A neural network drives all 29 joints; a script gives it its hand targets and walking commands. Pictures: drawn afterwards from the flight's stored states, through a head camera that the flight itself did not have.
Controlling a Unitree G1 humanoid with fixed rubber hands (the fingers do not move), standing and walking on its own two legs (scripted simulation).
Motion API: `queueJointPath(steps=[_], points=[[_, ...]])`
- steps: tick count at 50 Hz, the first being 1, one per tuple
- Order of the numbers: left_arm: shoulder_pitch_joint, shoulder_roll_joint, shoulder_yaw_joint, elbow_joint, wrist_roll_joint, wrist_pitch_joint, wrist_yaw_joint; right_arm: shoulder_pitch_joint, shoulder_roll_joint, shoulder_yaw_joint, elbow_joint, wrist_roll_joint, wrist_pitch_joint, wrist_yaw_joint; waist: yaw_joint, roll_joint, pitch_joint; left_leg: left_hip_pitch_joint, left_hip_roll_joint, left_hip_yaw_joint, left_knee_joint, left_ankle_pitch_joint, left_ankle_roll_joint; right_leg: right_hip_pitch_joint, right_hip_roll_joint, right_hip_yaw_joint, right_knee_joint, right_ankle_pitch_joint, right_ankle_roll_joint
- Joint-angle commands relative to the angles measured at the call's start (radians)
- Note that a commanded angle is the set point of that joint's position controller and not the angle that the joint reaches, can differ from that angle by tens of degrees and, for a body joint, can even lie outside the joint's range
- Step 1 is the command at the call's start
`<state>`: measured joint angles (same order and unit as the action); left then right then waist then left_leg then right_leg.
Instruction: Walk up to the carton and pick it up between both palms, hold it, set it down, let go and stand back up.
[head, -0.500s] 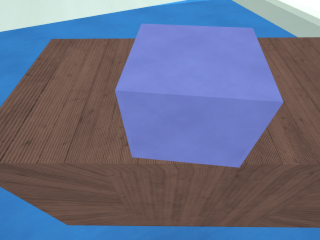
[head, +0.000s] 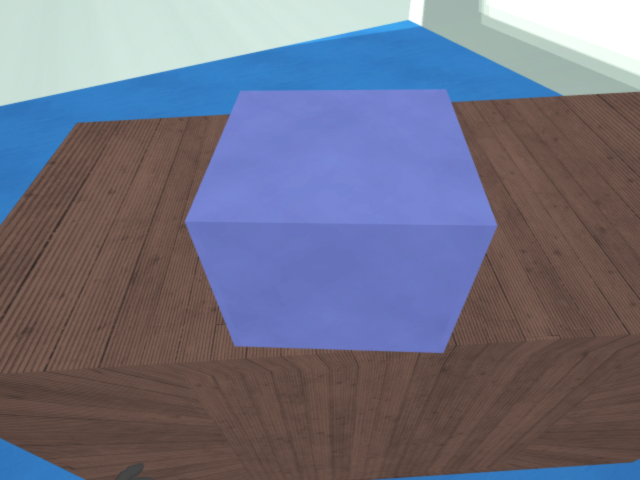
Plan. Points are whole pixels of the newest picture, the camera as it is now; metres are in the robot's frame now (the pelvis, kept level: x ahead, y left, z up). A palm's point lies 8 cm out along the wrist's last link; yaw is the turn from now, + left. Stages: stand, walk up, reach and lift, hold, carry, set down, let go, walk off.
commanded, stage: walk up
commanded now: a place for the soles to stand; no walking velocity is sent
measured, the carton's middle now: (339, 218) +0.43 +0.00 +0.11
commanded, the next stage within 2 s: reach and lift in 0.60 s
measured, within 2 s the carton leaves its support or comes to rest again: neither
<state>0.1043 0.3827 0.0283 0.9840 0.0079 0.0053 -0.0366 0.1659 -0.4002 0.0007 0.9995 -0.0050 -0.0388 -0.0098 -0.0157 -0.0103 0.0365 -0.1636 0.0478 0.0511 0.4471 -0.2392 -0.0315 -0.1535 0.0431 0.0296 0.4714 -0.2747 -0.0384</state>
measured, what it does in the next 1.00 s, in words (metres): stands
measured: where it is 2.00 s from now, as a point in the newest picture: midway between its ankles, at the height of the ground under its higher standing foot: outside the picture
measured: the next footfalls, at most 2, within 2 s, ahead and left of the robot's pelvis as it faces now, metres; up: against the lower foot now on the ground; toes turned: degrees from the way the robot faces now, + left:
none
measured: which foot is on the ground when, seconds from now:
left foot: down 0.00-1.00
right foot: down 0.00-1.00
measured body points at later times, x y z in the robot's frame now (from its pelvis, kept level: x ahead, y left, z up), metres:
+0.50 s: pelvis +0.01 +0.00 +0.00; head +0.01 -0.01 +0.45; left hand +0.09 +0.31 -0.12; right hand +0.09 -0.32 -0.12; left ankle +0.00 +0.14 -0.74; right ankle -0.01 -0.10 -0.74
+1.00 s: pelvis -0.02 +0.00 -0.01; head -0.02 +0.02 +0.44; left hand +0.17 +0.28 -0.07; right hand +0.13 -0.29 -0.07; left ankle +0.00 +0.14 -0.74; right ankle -0.01 -0.09 -0.74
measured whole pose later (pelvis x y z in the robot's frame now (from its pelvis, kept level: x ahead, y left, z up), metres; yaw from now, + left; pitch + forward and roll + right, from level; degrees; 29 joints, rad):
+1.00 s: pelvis -0.02 +0.00 -0.01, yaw +1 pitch -9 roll +1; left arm 0.15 0.33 0.06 0.31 0.08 0.49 -0.03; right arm 0.18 -0.33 -0.08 0.71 0.02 -0.08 0.03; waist -0.03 -0.05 0.14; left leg -0.09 0.04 0.04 0.50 -0.26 -0.03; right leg -0.08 0.02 0.00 0.53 -0.30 -0.03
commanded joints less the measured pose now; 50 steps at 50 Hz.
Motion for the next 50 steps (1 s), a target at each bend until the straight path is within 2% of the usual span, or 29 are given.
queueJointPath(steps=[1,30,31,32,33,34,35,37,38,39,41,42,44,47,50], points=[[-0.028,0.202,0.049,-0.046,-0.001,-0.013,0.013,-0.041,-0.21,-0.045,-0.056,-0.001,-0.026,-0.015,0.016,0.013,-0.062,0.026,0.085,-0.082,-0.068,0.189,0.068,0.004,-0.135,0.114,-0.104,0.249,-0.032],[-0.013,0.198,0.046,-0.011,0.0,-0.006,0.014,-0.058,-0.2,-0.04,-0.026,-0.002,-0.016,-0.024,0.012,0.002,-0.058,0.099,0.095,-0.047,-0.093,0.178,0.069,-0.012,-0.125,0.124,-0.14,0.28,-0.02],[-0.364,0.216,0.057,-0.362,0.02,0.183,0.045,-0.333,-0.028,-0.121,-0.044,-0.109,-0.165,0.036,0.005,-0.058,0.053,-0.017,-0.03,0.047,0.067,0.017,0.009,-0.226,-0.051,-0.058,0.011,0.071,0.049],[-0.338,0.196,0.065,-0.48,0.016,0.274,0.061,-0.279,-0.085,-0.145,-0.03,-0.114,-0.171,0.068,-0.03,-0.019,0.041,-0.014,-0.009,0.033,0.099,0.005,0.029,-0.237,-0.043,-0.074,0.05,0.035,0.028],[-0.302,0.164,0.058,-0.469,0.023,0.32,0.063,-0.261,-0.09,-0.14,-0.024,-0.11,-0.156,0.079,-0.035,-0.017,0.033,-0.004,-0.007,0.029,0.122,0.002,0.028,-0.241,-0.051,-0.077,0.058,0.053,0.02],[-0.252,0.133,0.054,-0.49,0.04,0.369,0.056,-0.241,-0.108,-0.146,-0.029,-0.094,-0.149,0.085,-0.049,-0.01,-0.01,0.041,-0.012,0.022,0.155,0.031,0.025,-0.235,-0.052,-0.083,0.074,0.133,0.018],[-0.208,0.119,0.045,-0.522,0.052,0.406,0.047,-0.211,-0.121,-0.154,-0.048,-0.075,-0.15,0.083,-0.051,-0.001,-0.074,0.083,-0.021,0.024,0.179,0.076,0.023,-0.204,-0.056,-0.088,0.086,0.231,0.018],[-0.111,0.123,0.05,-0.594,0.065,0.446,0.026,-0.126,-0.142,-0.156,-0.119,-0.036,-0.162,0.057,-0.036,-0.014,-0.215,0.134,-0.049,0.027,0.212,0.208,0.025,-0.077,-0.062,-0.083,0.116,0.557,0.027],[-0.071,0.137,0.072,-0.632,0.078,0.449,0.016,-0.086,-0.153,-0.151,-0.162,-0.016,-0.169,0.044,-0.026,-0.028,-0.272,0.151,-0.062,0.024,0.209,0.26,0.026,0.001,-0.059,-0.075,0.12,0.669,0.036],[-0.028,0.157,0.102,-0.674,0.092,0.448,0.01,-0.054,-0.172,-0.146,-0.207,0.004,-0.176,0.032,-0.013,-0.036,-0.307,0.155,-0.075,0.025,0.201,0.312,0.027,0.07,-0.058,-0.064,0.12,0.763,0.046],[0.035,0.172,0.139,-0.734,0.101,0.447,0.01,-0.012,-0.197,-0.145,-0.269,0.034,-0.172,0.017,0.006,-0.04,-0.298,0.176,-0.087,0.023,0.156,0.353,0.029,0.12,-0.055,-0.06,0.091,0.813,0.06],[0.057,0.174,0.153,-0.755,0.108,0.449,0.011,0.004,-0.2,-0.145,-0.293,0.041,-0.162,0.013,0.014,-0.041,-0.266,0.171,-0.091,0.025,0.13,0.346,0.03,0.134,-0.056,-0.058,0.07,0.808,0.065],[0.055,0.174,0.166,-0.776,0.111,0.457,0.016,-0.005,-0.192,-0.149,-0.337,0.04,-0.132,0.011,0.019,-0.048,-0.177,0.158,-0.089,0.028,0.075,0.291,0.033,0.118,-0.051,-0.059,0.022,0.697,0.069],[0.027,0.146,0.124,-0.775,0.087,0.487,0.027,-0.019,-0.164,-0.166,-0.403,0.031,-0.06,0.027,0.011,-0.034,-0.018,0.173,-0.065,0.035,-0.003,0.171,0.03,0.014,-0.02,-0.067,-0.055,0.391,0.052],[-0.01,0.098,0.077,-0.797,0.041,0.527,0.037,-0.018,-0.13,-0.167,-0.483,0.03,0.031,0.06,0.015,-0.004,0.093,0.147,-0.036,0.053,-0.079,0.022,0.025,-0.055,-0.013,-0.057,-0.129,0.105,0.014]])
